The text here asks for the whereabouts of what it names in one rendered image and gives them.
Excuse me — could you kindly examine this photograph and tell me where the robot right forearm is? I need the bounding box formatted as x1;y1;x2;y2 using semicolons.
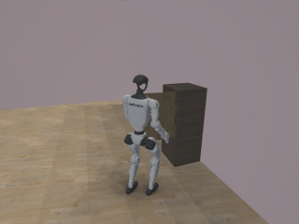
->
154;121;167;137

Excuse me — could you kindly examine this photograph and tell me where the right robot hand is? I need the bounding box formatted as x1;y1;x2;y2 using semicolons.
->
161;132;170;144

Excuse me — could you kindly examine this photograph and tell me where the robot right upper arm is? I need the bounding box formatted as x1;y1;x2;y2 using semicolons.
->
148;98;160;129

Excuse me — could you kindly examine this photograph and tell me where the robot left upper arm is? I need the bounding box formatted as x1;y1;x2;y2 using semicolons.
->
121;94;131;120

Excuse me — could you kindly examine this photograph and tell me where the robot left thigh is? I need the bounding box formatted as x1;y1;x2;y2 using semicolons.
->
124;133;140;164

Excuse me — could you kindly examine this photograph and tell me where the cupboard door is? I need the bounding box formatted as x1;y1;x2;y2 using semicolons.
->
143;91;176;140

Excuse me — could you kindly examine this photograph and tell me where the robot torso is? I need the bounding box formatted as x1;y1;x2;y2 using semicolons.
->
127;94;151;147

